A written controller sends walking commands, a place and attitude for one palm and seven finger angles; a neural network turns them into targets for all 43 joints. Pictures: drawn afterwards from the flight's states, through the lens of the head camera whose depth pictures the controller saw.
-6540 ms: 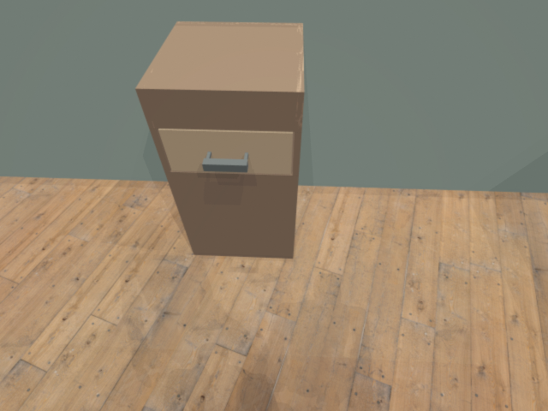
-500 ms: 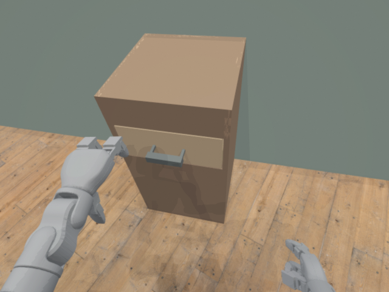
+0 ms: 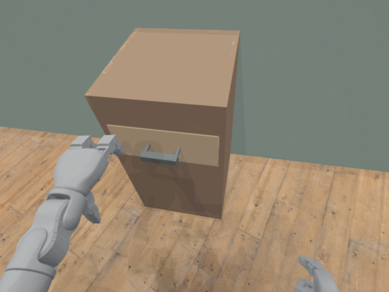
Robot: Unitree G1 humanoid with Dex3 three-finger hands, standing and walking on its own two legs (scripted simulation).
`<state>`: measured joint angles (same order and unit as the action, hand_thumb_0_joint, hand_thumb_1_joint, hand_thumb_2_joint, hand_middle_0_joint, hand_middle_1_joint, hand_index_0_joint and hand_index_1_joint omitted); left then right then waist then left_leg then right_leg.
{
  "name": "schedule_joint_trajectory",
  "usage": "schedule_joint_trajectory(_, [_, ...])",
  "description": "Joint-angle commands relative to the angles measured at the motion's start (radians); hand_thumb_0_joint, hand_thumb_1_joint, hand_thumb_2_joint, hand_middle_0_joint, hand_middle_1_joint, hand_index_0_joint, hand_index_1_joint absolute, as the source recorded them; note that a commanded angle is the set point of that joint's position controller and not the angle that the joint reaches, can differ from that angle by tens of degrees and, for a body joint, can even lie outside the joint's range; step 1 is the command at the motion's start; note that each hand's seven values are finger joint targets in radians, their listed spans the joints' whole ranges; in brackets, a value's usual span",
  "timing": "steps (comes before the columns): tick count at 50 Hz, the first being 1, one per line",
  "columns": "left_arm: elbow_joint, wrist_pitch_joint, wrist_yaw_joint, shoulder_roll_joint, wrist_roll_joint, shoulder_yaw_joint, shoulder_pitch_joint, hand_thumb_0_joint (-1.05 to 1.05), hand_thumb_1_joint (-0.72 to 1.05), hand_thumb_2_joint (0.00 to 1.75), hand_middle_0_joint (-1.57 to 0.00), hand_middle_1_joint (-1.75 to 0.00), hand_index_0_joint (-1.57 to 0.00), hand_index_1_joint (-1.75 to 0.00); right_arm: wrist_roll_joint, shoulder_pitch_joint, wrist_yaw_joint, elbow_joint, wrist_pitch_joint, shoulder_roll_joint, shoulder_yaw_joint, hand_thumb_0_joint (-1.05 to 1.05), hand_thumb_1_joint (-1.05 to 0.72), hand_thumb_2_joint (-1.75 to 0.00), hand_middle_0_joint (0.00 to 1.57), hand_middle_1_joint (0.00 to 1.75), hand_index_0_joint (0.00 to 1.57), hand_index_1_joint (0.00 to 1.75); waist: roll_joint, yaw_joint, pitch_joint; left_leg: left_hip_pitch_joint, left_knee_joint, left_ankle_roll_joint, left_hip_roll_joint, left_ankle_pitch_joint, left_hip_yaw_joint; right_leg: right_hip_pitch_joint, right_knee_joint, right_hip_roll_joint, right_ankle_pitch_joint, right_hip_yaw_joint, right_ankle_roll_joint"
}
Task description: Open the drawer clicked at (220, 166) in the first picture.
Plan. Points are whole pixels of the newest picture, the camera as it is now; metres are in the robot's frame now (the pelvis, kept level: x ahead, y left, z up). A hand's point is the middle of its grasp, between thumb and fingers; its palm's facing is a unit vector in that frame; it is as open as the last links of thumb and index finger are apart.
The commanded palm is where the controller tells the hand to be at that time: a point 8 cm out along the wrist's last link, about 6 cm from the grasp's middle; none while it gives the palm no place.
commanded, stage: move the hooked fingers above the handle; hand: left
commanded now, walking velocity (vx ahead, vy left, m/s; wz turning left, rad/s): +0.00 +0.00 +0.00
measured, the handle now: (161, 153) +0.56 +0.20 -0.18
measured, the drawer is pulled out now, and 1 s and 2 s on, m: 0.00 0.00 0.00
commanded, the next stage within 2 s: none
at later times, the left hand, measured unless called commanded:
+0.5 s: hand (124, 166) +0.38 +0.22 +0.01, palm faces -0.06 -0.06 -1.00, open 13.8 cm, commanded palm +0.36 +0.23 +0.06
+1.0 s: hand (144, 160) +0.44 +0.20 -0.05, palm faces -0.07 -0.03 -1.00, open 13.8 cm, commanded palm +0.43 +0.21 +0.00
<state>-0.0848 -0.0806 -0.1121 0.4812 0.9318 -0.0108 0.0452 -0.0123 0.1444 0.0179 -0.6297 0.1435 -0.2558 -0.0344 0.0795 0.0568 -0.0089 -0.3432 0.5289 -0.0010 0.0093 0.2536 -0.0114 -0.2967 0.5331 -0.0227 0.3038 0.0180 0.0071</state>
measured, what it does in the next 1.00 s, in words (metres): stands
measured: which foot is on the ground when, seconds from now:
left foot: down 0.00-1.00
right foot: down 0.00-1.00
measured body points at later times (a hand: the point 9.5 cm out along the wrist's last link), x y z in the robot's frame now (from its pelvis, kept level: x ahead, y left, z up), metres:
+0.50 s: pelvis -0.01 +0.01 -0.02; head +0.06 -0.01 +0.43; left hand +0.38 +0.22 +0.06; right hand +0.10 -0.26 -0.15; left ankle +0.01 +0.12 -0.73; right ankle -0.02 -0.12 -0.73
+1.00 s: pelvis -0.02 +0.00 -0.05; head +0.08 +0.00 +0.39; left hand +0.43 +0.20 +0.01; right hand +0.02 -0.27 -0.18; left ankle +0.01 +0.12 -0.73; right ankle -0.02 -0.12 -0.73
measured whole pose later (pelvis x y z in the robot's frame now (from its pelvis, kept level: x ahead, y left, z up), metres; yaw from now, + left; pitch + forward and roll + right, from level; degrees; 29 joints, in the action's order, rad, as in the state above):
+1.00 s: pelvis -0.02 +0.00 -0.05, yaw -1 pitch +19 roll -1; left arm -0.97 -0.14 -0.37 0.43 1.13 -0.04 0.67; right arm -0.04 0.29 0.02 -0.71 0.14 -0.24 -0.07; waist 0.05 -0.09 -0.15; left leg -0.85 0.90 0.00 0.04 0.38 -0.01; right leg -0.79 0.88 0.00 0.41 0.01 0.01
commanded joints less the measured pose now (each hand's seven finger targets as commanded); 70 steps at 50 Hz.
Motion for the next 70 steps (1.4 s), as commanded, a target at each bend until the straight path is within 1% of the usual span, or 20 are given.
schedule_joint_trajectory(1, [0.155, 0.006, -0.017, 0.17, -0.01, 0.085, 0.254, 0.0, -0.5, 0.3, -0.3, -1.2, -0.3, -1.2, 0.006, -0.107, 0.008, 0.145, -0.038, -0.1, -0.026, 0.0, -0.9, -0.9, 0.2, 0.3, 0.2, 0.3, -0.079, -0.011, -0.218, 0.137, -0.041, 0.029, -0.034, -0.236, -0.012, 0.032, -0.061, 0.041, -0.266, 0.014, -0.031])
schedule_joint_trajectory(3, [0.092, 0.002, -0.012, 0.152, -0.005, 0.063, 0.329, 0.0, -0.5, 0.3, -0.3, -1.2, -0.3, -1.2, 0.009, -0.091, 0.012, 0.133, -0.041, -0.102, -0.027, 0.0, -0.9, -0.9, 0.2, 0.3, 0.2, 0.3, -0.107, -0.03, -0.185, 0.12, -0.038, 0.03, -0.033, -0.186, -0.013, -0.011, -0.069, 0.045, -0.214, 0.016, -0.031])
schedule_joint_trajectory(8, [0.008, -0.042, -0.039, 0.212, 0.043, 0.099, 0.471, 0.0, -0.5, 0.3, -0.3, -1.2, -0.3, -1.2, -0.003, -0.046, 0.024, 0.112, -0.044, -0.103, -0.034, 0.0, -0.9, -0.9, 0.2, 0.3, 0.2, 0.3, -0.066, -0.026, -0.281, 0.115, 0.001, 0.031, -0.041, -0.188, -0.01, -0.022, -0.032, 0.046, -0.209, 0.009, -0.038])
schedule_joint_trajectory(10, [-0.017, -0.063, -0.057, 0.17, 0.049, 0.066, 0.509, 0.0, -0.5, 0.3, -0.3, -1.2, -0.3, -1.2, -0.005, -0.029, 0.024, 0.107, -0.049, -0.093, -0.039, 0.0, -0.9, -0.9, 0.2, 0.3, 0.2, 0.3, -0.034, -0.031, -0.308, 0.124, 0.022, 0.032, -0.04, -0.209, -0.008, -0.045, -0.012, 0.046, -0.225, 0.011, -0.041])
schedule_joint_trajectory(18, [-0.229, -0.06, -0.121, 0.155, 0.091, 0.05, 0.658, 0.0, -0.5, 0.3, -0.3, -1.2, -0.3, -1.2, -0.007, 0.038, 0.022, 0.082, -0.038, -0.106, -0.059, 0.0, -0.9, -0.9, 0.2, 0.3, 0.2, 0.3, -0.046, -0.058, -0.361, 0.043, 0.089, 0.03, -0.04, -0.219, -0.003, -0.124, 0.057, 0.059, -0.235, 0.02, -0.048])
schedule_joint_trajectory(22, [-0.277, -0.062, -0.137, 0.138, 0.104, 0.033, 0.678, 0.0, -0.5, 0.3, -0.3, -1.2, -0.3, -1.2, -0.009, 0.08, 0.019, 0.079, -0.03, -0.111, -0.072, 0.0, -0.9, -0.9, 0.2, 0.3, 0.2, 0.3, -0.038, -0.064, -0.427, 0.047, 0.125, 0.032, -0.035, -0.272, -0.004, -0.142, 0.089, 0.062, -0.28, 0.015, -0.049])
schedule_joint_trajectory(26, [-0.352, -0.067, -0.159, 0.137, 0.112, 0.041, 0.695, 0.0, -0.5, 0.3, -0.3, -1.2, -0.3, -1.2, -0.011, 0.112, 0.016, 0.064, -0.019, -0.118, -0.079, 0.0, -0.9, -0.9, 0.2, 0.3, 0.2, 0.3, -0.051, -0.074, -0.411, 0.003, 0.145, 0.032, -0.031, -0.268, -0.005, -0.175, 0.108, 0.066, -0.278, 0.018, -0.05])
schedule_joint_trajectory(34, [-0.489, -0.068, -0.245, 0.201, 0.15, 0.107, 0.776, 0.0, -0.5, 0.3, -0.3, -1.2, -0.3, -1.2, -0.02, 0.163, 0.013, 0.032, -0.009, -0.128, -0.089, 0.0, -0.9, -0.9, 0.2, 0.3, 0.2, 0.3, -0.055, -0.083, -0.46, -0.086, 0.199, 0.037, -0.032, -0.25, -0.012, -0.212, 0.161, 0.071, -0.285, 0.013, -0.052])
schedule_joint_trajectory(38, [-0.554, -0.058, -0.268, 0.139, 0.169, 0.042, 0.888, 0.0, -0.5, 0.3, -0.3, -1.2, -0.3, -1.2, -0.022, 0.187, 0.011, 0.013, -0.01, -0.125, -0.094, 0.0, -0.9, -0.9, 0.2, 0.3, 0.2, 0.3, -0.045, -0.128, -0.457, -0.1, 0.226, 0.039, -0.027, -0.227, -0.003, -0.291, 0.177, 0.074, -0.244, 0.021, -0.053])
schedule_joint_trajectory(42, [-0.617, -0.06, -0.275, 0.133, 0.177, 0.015, 0.971, 0.0, -0.5, 0.3, -0.3, -1.2, -0.3, -1.2, -0.025, 0.219, 0.013, -0.003, -0.017, -0.129, -0.096, 0.0, -0.9, -0.9, 0.2, 0.3, 0.2, 0.3, -0.039, -0.151, -0.489, -0.121, 0.258, 0.043, -0.027, -0.18, -0.002, -0.345, 0.193, 0.074, -0.206, 0.014, -0.049])
schedule_joint_trajectory(44, [-0.645, -0.069, -0.28, 0.181, 0.181, 0.055, 0.991, 0.0, -0.5, 0.3, -0.3, -1.2, -0.3, -1.2, -0.031, 0.238, 0.013, -0.012, -0.02, -0.136, -0.097, 0.0, -0.9, -0.9, 0.2, 0.3, 0.2, 0.3, -0.038, -0.146, -0.53, -0.137, 0.283, 0.043, -0.027, -0.196, 0.006, -0.358, 0.221, 0.076, -0.214, 0.013, -0.05])
schedule_joint_trajectory(45, [-0.655, -0.071, -0.283, 0.159, 0.185, 0.041, 0.991, 0.0, -0.5, 0.3, -0.3, -1.2, -0.3, -1.2, -0.033, 0.239, 0.012, -0.011, -0.021, -0.13, -0.097, 0.0, -0.9, -0.9, 0.2, 0.3, 0.2, 0.3, -0.031, -0.149, -0.539, -0.141, 0.296, 0.043, -0.027, -0.205, 0.004, -0.371, 0.231, 0.076, -0.224, 0.014, -0.049])
schedule_joint_trajectory(50, [-0.761, -0.048, -0.309, 0.202, 0.199, 0.063, 1.039, 0.0, -0.5, 0.3, -0.3, -1.2, -0.3, -1.2, -0.038, 0.254, 0.006, -0.022, -0.024, -0.135, -0.088, 0.0, -0.9, -0.9, 0.2, 0.3, 0.2, 0.3, -0.046, -0.162, -0.514, -0.251, 0.343, 0.047, -0.029, -0.147, 0.002, -0.431, 0.266, 0.076, -0.182, 0.01, -0.047])
schedule_joint_trajectory(54, [-0.805, -0.025, -0.311, 0.236, 0.21, 0.057, 1.125, 0.0, -0.5, 0.3, -0.3, -1.2, -0.3, -1.2, -0.042, 0.271, 0.009, -0.023, -0.028, -0.142, -0.081, 0.0, -0.9, -0.9, 0.2, 0.3, 0.2, 0.3, -0.011, -0.187, -0.558, -0.297, 0.385, 0.05, -0.031, -0.113, 0.004, -0.478, 0.3, 0.076, -0.151, 0.007, -0.043])
schedule_joint_trajectory(55, [-0.84, -0.017, -0.307, 0.23, 0.207, 0.05, 1.127, 0.0, -0.5, 0.3, -0.3, -1.2, -0.3, -1.2, -0.041, 0.273, 0.01, -0.024, -0.031, -0.141, -0.079, 0.0, -0.9, -0.9, 0.2, 0.3, 0.2, 0.3, -0.046, -0.2, -0.539, -0.323, 0.395, 0.053, -0.029, -0.094, 0.004, -0.49, 0.301, 0.076, -0.138, 0.008, -0.04])
schedule_joint_trajectory(59, [-0.808, -0.038, -0.288, 0.219, 0.208, 0.021, 1.24, 0.0, -0.5, 0.3, -0.3, -1.2, -0.3, -1.2, -0.047, 0.309, 0.014, -0.033, -0.049, -0.143, -0.082, 0.0, -0.9, -0.9, 0.2, 0.3, 0.2, 0.3, 0.043, -0.231, -0.621, -0.29, 0.442, 0.05, -0.022, -0.114, 0.022, -0.573, 0.346, 0.079, -0.123, 0.014, -0.042])
schedule_joint_trajectory(61, [-0.848, -0.039, -0.28, 0.226, 0.208, 0.027, 1.231, 0.0, -0.5, 0.3, -0.3, -1.2, -0.3, -1.2, -0.049, 0.319, 0.015, -0.04, -0.052, -0.147, -0.079, 0.0, -0.9, -0.9, 0.2, 0.3, 0.2, 0.3, 0.005, -0.237, -0.612, -0.312, 0.465, 0.05, -0.016, -0.124, 0.032, -0.607, 0.367, 0.083, -0.118, 0.021, -0.042])
schedule_joint_trajectory(64, [-0.829, -0.052, -0.281, 0.261, 0.214, 0.044, 1.294, 0.0, -0.5, 0.3, -0.3, -1.2, -0.3, -1.2, -0.056, 0.339, 0.015, -0.049, -0.06, -0.153, -0.078, 0.0, -0.9, -0.9, 0.2, 0.3, 0.2, 0.3, 0.048, -0.247, -0.669, -0.326, 0.502, 0.049, -0.012, -0.145, 0.041, -0.645, 0.407, 0.084, -0.123, 0.023, -0.042])
schedule_joint_trajectory(66, [-0.84, -0.048, -0.288, 0.242, 0.221, 0.037, 1.297, 0.0, -0.5, 0.3, -0.3, -1.2, -0.3, -1.2, -0.061, 0.343, 0.009, -0.058, -0.061, -0.151, -0.079, 0.0, -0.9, -0.9, 0.2, 0.3, 0.2, 0.3, 0.077, -0.249, -0.673, -0.323, 0.524, 0.044, -0.007, -0.177, 0.044, -0.685, 0.427, 0.086, -0.13, 0.029, -0.044])
schedule_joint_trajectory(70, [-0.901, -0.013, -0.304, 0.295, 0.226, 0.065, 1.321, 0.0, -0.5, 0.3, -0.3, -1.2, -0.3, -1.2, -0.065, 0.348, 0.0, -0.067, -0.057, -0.162, -0.067, 0.0, -0.9, -0.9, 0.2, 0.3, 0.2, 0.3, 0.068, -0.26, -0.655, -0.402, 0.557, 0.047, -0.003, -0.146, 0.047, -0.724, 0.457, 0.089, -0.1, 0.035, -0.043])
